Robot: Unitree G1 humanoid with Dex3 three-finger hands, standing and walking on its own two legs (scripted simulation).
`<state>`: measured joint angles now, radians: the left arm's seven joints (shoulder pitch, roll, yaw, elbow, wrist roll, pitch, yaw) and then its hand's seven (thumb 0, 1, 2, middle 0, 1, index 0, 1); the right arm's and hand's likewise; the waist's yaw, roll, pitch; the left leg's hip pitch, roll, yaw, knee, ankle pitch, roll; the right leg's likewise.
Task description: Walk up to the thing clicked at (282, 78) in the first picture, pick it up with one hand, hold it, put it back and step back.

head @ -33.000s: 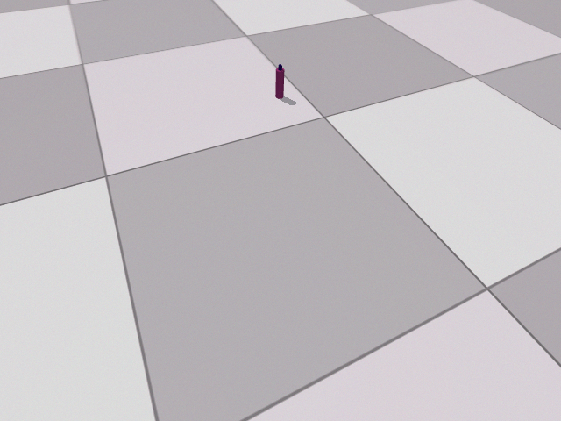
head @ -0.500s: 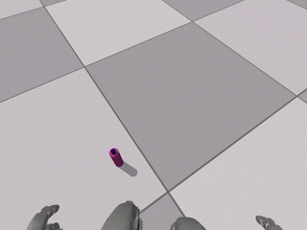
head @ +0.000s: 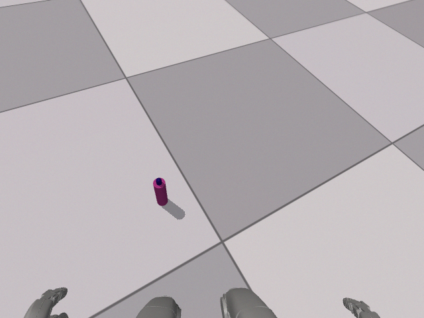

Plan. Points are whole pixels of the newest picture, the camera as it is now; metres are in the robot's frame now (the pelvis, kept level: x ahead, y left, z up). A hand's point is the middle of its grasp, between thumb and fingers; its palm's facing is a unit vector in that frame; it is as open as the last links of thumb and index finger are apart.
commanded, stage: step back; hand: left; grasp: from the side
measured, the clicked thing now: (160, 190) +0.65 +0.23 -0.65
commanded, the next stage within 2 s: none
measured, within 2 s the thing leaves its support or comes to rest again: neither
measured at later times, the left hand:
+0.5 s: hand out of the picture -0.07 +0.24 -0.14, palm faces +0.04 -0.90 -0.44, open 7.4 cm
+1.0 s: hand out of the picture -0.30 +0.22 -0.15, palm faces +0.00 -0.91 -0.41, open 7.4 cm
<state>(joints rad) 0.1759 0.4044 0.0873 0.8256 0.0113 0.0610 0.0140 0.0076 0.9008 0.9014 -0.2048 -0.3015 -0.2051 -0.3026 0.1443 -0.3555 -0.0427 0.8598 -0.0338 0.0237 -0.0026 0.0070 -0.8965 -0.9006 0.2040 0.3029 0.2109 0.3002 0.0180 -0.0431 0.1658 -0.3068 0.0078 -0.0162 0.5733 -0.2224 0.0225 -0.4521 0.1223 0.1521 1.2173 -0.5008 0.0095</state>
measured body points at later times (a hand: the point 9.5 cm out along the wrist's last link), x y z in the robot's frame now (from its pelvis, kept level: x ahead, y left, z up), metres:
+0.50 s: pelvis -0.18 -0.04 -0.01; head -0.11 -0.05 +0.43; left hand -0.07 +0.28 -0.11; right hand -0.10 -0.36 -0.14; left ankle -0.22 +0.09 -0.70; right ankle -0.11 -0.15 -0.73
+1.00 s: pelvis -0.34 -0.05 -0.01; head -0.31 -0.06 +0.44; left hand -0.29 +0.27 -0.12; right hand -0.22 -0.36 -0.12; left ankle -0.28 +0.09 -0.70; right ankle -0.35 -0.17 -0.73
